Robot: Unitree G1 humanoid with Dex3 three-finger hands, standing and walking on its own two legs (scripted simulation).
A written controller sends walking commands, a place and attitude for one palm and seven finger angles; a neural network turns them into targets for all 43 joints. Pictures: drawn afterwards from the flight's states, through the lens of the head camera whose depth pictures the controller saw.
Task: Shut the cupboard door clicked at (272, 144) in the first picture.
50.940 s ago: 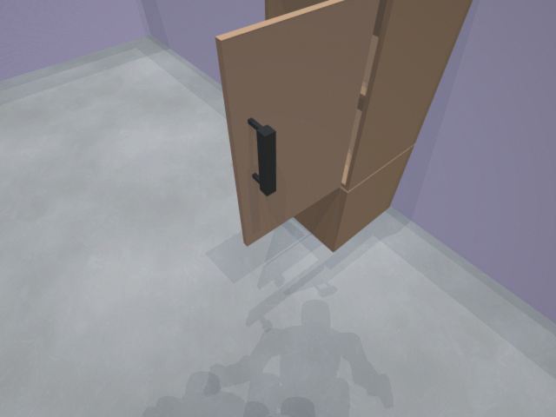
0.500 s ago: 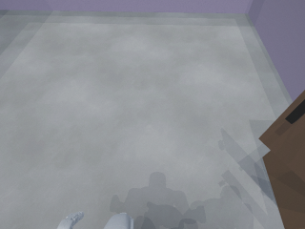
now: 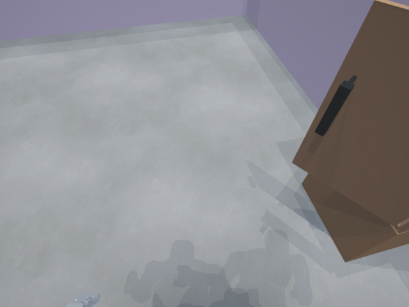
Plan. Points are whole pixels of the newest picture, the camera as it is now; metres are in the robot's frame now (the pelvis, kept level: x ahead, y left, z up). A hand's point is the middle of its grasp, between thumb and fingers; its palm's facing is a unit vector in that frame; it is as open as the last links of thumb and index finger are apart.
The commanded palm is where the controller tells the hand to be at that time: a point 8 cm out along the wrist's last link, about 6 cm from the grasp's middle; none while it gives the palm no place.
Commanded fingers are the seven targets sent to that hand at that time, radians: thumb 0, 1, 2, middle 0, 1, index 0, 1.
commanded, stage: turn to face it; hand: left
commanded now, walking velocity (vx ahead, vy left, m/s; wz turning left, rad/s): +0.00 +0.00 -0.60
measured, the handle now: (336, 106) +0.62 -0.33 +0.01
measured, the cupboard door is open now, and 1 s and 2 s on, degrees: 34 34 34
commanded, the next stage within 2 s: take the last steps up to it in 1.04 s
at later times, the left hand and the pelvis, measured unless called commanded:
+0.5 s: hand (116, 293) +0.16 +0.21 -0.16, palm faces -0.25 -0.95 -0.20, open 7.4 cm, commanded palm none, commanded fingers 0.00 0.90 0.90 -0.20 -0.30 -0.20 -0.30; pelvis +0.02 +0.03 +0.01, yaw -18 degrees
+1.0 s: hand (156, 278) +0.20 +0.13 -0.16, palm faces -0.50 -0.84 -0.22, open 7.4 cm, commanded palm none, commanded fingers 0.00 0.90 0.90 -0.20 -0.30 -0.20 -0.30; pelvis +0.03 +0.00 +0.01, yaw -31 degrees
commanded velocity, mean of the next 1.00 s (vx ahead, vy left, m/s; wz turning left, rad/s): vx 0.00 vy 0.00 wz -0.48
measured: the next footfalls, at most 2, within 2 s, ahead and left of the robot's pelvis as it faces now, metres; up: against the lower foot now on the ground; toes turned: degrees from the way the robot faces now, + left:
left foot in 0.34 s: +0.11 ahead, +0.12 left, +0.00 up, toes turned -9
right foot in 0.72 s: -0.02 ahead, -0.12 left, +0.00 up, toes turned -29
